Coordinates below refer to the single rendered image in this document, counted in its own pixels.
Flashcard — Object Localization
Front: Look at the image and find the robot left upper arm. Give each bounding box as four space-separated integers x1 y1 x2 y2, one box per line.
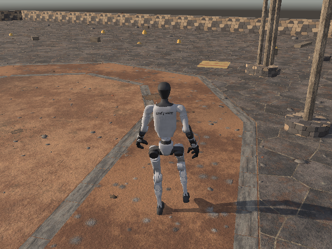
140 105 154 132

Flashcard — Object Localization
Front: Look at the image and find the robot head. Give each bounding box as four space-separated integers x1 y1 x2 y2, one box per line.
156 82 173 107

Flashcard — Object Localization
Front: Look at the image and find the robot left forearm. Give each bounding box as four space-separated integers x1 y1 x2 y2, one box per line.
137 125 146 142

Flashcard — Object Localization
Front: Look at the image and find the robot left foot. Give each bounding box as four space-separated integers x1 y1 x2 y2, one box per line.
157 201 164 215

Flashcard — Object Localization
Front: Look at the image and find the robot right forearm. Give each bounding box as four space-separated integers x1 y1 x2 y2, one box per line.
186 125 198 148

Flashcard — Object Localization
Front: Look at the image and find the right robot hand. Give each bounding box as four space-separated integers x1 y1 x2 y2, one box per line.
187 145 199 159

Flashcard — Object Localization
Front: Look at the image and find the left robot hand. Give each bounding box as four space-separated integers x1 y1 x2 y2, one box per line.
136 140 148 149

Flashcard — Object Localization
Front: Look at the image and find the robot right upper arm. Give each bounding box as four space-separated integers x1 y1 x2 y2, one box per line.
175 104 190 133

